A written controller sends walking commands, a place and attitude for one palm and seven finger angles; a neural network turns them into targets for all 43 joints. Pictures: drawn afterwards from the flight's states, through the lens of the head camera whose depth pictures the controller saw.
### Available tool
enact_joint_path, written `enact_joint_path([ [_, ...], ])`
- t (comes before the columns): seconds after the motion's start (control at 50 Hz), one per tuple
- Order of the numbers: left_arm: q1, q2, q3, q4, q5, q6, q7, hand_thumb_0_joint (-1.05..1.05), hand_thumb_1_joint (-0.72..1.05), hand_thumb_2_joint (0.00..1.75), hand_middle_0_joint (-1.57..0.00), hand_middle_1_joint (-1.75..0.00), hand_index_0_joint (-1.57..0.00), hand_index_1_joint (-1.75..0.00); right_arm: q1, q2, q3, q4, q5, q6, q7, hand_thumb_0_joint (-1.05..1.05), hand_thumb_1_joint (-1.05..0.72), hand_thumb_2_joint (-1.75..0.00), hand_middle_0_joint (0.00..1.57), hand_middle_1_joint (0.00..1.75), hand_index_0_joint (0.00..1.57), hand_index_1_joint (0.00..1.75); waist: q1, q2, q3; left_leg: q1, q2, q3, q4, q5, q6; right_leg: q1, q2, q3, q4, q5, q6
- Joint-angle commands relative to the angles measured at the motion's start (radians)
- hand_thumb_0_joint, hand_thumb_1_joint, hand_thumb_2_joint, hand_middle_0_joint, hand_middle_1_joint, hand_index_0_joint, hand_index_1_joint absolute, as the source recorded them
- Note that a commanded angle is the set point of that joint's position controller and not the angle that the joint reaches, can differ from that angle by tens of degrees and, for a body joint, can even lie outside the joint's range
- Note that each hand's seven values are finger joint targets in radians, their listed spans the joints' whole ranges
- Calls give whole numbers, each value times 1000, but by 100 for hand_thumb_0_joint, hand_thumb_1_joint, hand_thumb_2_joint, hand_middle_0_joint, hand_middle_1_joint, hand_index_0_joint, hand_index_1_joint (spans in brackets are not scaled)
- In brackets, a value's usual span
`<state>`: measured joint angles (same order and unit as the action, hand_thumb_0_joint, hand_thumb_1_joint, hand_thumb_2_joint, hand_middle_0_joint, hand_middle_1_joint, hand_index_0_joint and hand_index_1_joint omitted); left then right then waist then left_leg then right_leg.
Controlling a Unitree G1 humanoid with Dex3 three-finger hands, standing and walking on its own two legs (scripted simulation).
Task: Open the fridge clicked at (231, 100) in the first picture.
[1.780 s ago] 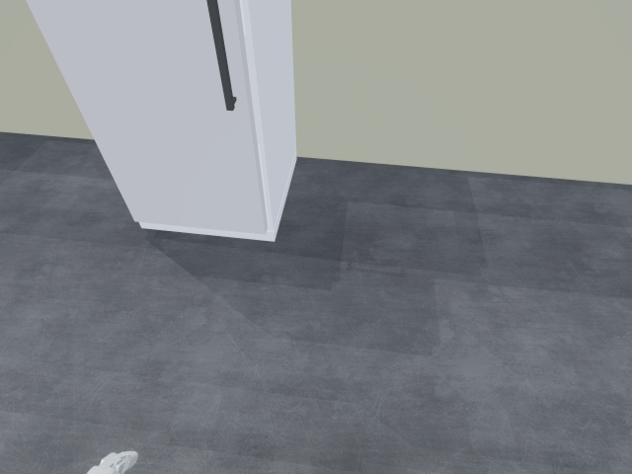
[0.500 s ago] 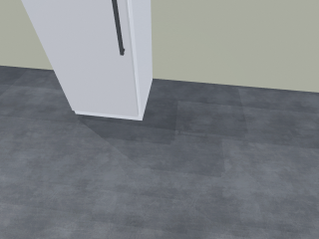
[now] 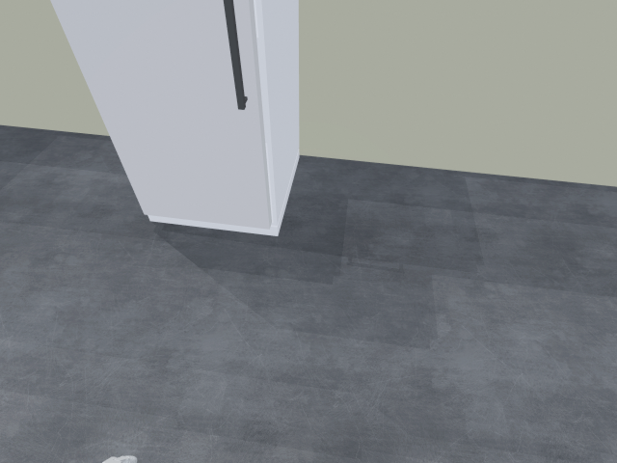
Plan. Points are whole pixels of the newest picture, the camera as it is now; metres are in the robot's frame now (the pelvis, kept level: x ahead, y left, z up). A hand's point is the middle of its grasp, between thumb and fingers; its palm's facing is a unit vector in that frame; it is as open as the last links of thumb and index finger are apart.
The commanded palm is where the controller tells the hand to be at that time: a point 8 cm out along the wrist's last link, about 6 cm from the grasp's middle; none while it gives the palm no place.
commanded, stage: walk to a spot facing it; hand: right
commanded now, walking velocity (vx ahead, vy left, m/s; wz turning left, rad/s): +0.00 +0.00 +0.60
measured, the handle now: (235, 36) +1.09 +0.24 +0.09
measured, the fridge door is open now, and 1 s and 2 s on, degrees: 0 0 0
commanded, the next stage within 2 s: none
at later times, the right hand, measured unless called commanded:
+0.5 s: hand out of the picture +0.03 -0.15 -0.16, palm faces -0.18 +0.95 -0.25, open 7.3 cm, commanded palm none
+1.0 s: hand out of the picture +0.15 -0.20 -0.17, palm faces -0.45 +0.87 -0.19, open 7.4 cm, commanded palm none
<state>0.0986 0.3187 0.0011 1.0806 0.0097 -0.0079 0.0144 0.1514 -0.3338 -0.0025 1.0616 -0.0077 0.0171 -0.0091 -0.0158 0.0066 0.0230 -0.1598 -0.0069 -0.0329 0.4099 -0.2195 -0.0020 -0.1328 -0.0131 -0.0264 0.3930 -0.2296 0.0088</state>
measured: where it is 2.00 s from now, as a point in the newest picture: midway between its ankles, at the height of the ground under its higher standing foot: outside the picture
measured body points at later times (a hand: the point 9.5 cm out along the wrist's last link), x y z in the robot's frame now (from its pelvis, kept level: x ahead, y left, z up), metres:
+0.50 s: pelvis -0.04 +0.04 +0.00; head +0.00 +0.07 +0.44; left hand -0.01 +0.31 -0.16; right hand +0.04 -0.20 -0.14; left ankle -0.02 +0.11 -0.74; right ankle -0.03 -0.13 -0.66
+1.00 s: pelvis -0.02 -0.04 +0.01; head -0.01 -0.08 +0.45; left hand -0.12 +0.21 -0.11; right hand +0.18 -0.24 -0.15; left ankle -0.08 +0.11 -0.64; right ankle -0.02 -0.13 -0.74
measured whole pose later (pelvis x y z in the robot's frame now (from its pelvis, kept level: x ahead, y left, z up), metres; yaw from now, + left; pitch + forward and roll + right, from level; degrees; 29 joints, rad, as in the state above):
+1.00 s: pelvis -0.02 -0.04 +0.01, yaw +32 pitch +0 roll +4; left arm 0.31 0.20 0.02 0.94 0.02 -0.02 0.03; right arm 0.26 -0.30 -0.12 0.91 -0.04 0.06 0.05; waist -0.01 0.04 -0.04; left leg -0.61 -0.06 -0.06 1.16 -0.24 -0.05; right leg -0.12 -0.04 -0.08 0.39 -0.28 -0.04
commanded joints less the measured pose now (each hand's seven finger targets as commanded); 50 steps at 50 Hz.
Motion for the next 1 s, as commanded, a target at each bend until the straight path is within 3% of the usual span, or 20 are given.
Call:
enact_joint_path([
  [0.0,58,125,42,-72,3,12,18,0,90,90,-20,-30,-20,-30,26,-108,-35,-89,-9,12,-4,0,-90,-90,20,30,20,30,21,-6,-26,-105,93,-97,55,281,21,26,-145,40,22,189,-22],
  [0.08,44,146,68,-125,6,19,21,0,90,90,-20,-30,-20,-30,45,-84,-49,-139,-11,25,8,0,-90,-90,20,30,20,30,18,-94,-26,-199,31,-63,214,157,7,3,-224,83,-1,126,-69],
  [0.12,40,152,78,-144,5,13,19,0,90,90,-20,-30,-20,-30,54,-57,-55,-160,-11,32,14,0,-90,-90,20,30,20,30,15,-192,-26,-232,1,7,417,-169,-13,-22,-326,125,-44,225,-144],
  [0.16,10,142,84,-170,7,9,18,0,90,90,-20,-30,-20,-30,81,-43,-65,-176,-9,36,17,0,-90,-90,20,30,20,30,-2,-204,-29,-203,42,-3,483,-291,-12,-67,-372,109,-20,313,-180],
  [0.22,-45,122,88,-194,9,20,16,0,90,90,-20,-30,-20,-30,224,-48,-84,-151,-18,21,24,0,-90,-90,20,30,20,30,-85,-53,-37,5,60,9,159,0,-4,-218,-251,-51,276,143,-53],
  [0.24,-6,36,77,-214,2,32,10,0,90,90,-20,-30,-20,-30,250,-151,-101,-153,-33,2,10,0,-90,-90,20,30,20,30,-80,309,-26,29,263,-349,-75,187,43,-386,-77,-132,561,-248,37],
  [0.26,-34,19,72,-245,1,36,10,0,90,90,-20,-30,-20,-30,251,-183,-100,-164,-19,2,-3,0,-90,-90,20,30,20,30,-75,341,-4,-53,372,-570,-152,328,123,-446,-9,-13,717,-381,43],
  [0.28,-1,38,78,-235,-1,40,11,0,90,90,-20,-30,-20,-30,208,-163,-102,-178,-16,7,-9,0,-90,-90,20,30,20,30,-42,234,-14,-55,359,-480,-152,163,181,-431,-44,61,770,-309,29],
  [0.3,-8,39,82,-219,2,40,8,0,90,90,-20,-30,-20,-30,161,-127,-105,-192,-13,4,-12,0,-90,-90,20,30,20,30,-33,219,6,-94,299,-480,-169,75,137,-444,-54,67,783,-243,28],
  [0.4,55,22,82,-175,6,37,8,0,90,90,-20,-30,-20,-30,135,-68,-92,-198,-5,-14,-8,0,-90,-90,20,30,20,30,1,78,-75,28,194,-335,-99,222,110,-429,-57,64,747,-84,60],
  [0.66,-9,13,72,-232,-2,27,21,0,90,90,-20,-30,-20,-30,165,-85,-109,-195,-20,5,-5,0,-90,-90,20,30,20,30,-39,123,-88,17,164,-486,-98,210,182,-326,-10,72,429,-196,51],
  [0.72,58,9,72,-230,-7,20,19,0,90,90,-20,-30,-20,-30,123,-102,-113,-213,-22,12,-1,0,-90,-90,20,30,20,30,-20,144,-104,-60,138,-516,-128,58,163,-190,21,60,277,-206,27],
  [0.76,178,17,76,-202,-7,10,18,0,90,90,-20,-30,-20,-30,50,-108,-113,-233,-19,19,5,0,-90,-90,20,30,20,30,41,154,-121,-222,83,-484,-136,-221,108,36,38,29,82,-132,5],
  [0.78,259,51,85,-184,-7,0,24,0,90,90,-20,-30,-20,-30,12,-79,-109,-252,-16,20,9,0,-90,-90,20,30,20,30,89,89,-119,-422,14,-415,-60,-357,57,247,-12,66,-41,-142,-19],
  [0.8,297,138,102,-180,4,-4,30,0,90,90,-20,-30,-20,-30,20,-10,-96,-273,-12,19,19,0,-90,-90,20,30,20,30,113,-193,-116,-629,-117,-242,192,-431,10,362,-234,295,-181,-370,-61],
  [0.82,243,202,110,-208,8,-5,33,0,90,90,-20,-30,-20,-30,-25,-4,-105,-301,-9,17,25,0,-90,-90,20,30,20,30,100,-324,-21,-691,-104,-73,463,-340,-33,197,-482,538,-284,-536,-118],
  [0.84,155,175,93,-239,8,-8,32,0,90,90,-20,-30,-20,-30,-33,-47,-122,-303,-20,12,37,0,-90,-90,20,30,20,30,59,-201,63,-622,-27,-97,583,-251,-43,-2,-484,528,-315,-519,-150],
  [0.88,63,76,64,-253,12,-21,26,0,90,90,-20,-30,-20,-30,64,-42,-133,-233,-34,23,55,0,-90,-90,20,30,20,30,-19,-143,93,-525,-29,-53,733,-95,-48,-127,-313,288,-280,-412,-63],
  [0.92,100,50,54,-239,11,-37,27,0,90,90,-20,-30,-20,-30,110,-2,-124,-210,-37,29,66,0,-90,-90,20,30,20,30,-31,-139,96,-528,-33,-21,844,-6,-50,-135,-233,162,-263,-322,-28],
  [0.98,233,23,49,-191,5,-53,30,0,90,90,-20,-30,-20,-30,97,27,-112,-203,-37,28,63,0,-90,-90,20,30,20,30,0,-151,80,-618,-9,-18,890,69,-54,6,-215,86,-221,-149,14],
])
